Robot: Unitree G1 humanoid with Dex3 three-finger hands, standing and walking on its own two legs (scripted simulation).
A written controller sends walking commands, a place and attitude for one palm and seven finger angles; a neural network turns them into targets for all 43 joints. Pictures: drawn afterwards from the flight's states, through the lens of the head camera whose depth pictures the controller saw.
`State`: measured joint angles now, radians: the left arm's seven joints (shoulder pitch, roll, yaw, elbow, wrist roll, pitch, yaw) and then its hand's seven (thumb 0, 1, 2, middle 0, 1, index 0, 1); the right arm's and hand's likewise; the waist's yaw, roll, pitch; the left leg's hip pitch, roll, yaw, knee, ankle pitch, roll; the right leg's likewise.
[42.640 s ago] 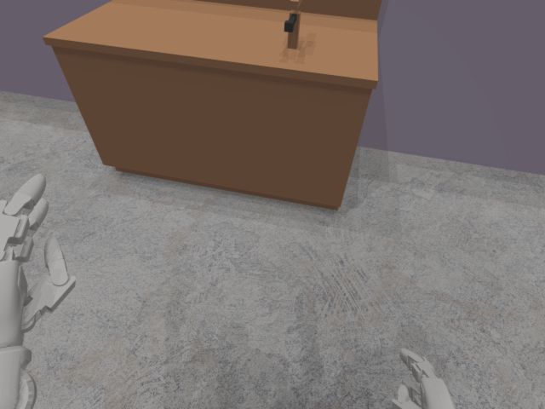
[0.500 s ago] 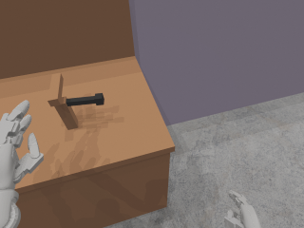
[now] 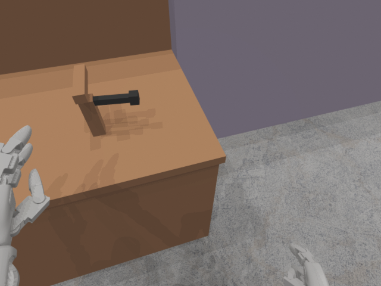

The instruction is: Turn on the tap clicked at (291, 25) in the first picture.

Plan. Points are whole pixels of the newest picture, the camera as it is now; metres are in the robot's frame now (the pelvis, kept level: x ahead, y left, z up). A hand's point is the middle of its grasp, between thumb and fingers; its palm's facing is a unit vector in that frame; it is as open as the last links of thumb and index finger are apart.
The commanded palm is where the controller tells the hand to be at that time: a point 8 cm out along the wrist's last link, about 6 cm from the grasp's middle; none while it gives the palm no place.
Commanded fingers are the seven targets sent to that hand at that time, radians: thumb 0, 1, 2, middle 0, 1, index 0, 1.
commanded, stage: step back with the hand held close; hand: left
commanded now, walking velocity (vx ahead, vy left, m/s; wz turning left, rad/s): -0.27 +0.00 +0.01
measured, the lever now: (134, 97) +0.55 +0.20 +0.09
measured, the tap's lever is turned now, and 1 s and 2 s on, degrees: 81 81 81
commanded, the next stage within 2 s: stop stepping back and stand still in 0.88 s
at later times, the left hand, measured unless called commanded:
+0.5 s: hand (13, 235) +0.15 +0.26 +0.16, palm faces +0.37 -0.82 -0.43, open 7.4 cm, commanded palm +0.10 +0.29 +0.18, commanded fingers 0.00 0.90 0.90 -0.20 -0.30 -0.20 -0.30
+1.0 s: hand out of the picture +0.09 +0.21 +0.16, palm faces +0.24 -0.88 -0.41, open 7.4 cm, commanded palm +0.02 +0.25 +0.18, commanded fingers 0.00 0.90 0.90 -0.20 -0.30 -0.20 -0.30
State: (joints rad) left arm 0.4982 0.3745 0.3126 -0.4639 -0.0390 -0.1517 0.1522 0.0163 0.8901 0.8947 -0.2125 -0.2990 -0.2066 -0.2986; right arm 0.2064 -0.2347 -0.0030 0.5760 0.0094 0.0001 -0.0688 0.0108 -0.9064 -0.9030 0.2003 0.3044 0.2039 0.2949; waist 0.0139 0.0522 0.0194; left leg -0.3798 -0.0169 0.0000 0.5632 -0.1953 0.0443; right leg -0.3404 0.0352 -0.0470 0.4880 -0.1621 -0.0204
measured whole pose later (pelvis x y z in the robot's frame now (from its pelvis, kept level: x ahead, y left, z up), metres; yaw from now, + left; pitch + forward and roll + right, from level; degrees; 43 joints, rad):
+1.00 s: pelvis -0.16 -0.01 +0.00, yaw -5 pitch +2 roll +1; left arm 0.45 0.43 0.33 -0.49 -0.06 -0.15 0.12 0.01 0.89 0.89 -0.21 -0.30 -0.21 -0.30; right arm 0.17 -0.20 -0.01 0.62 0.01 -0.01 -0.06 0.01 -0.91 -0.90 0.20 0.30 0.21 0.30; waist -0.01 -0.06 0.01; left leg -0.32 -0.04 0.07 0.48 -0.18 0.05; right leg -0.30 0.03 0.07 0.63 -0.39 0.00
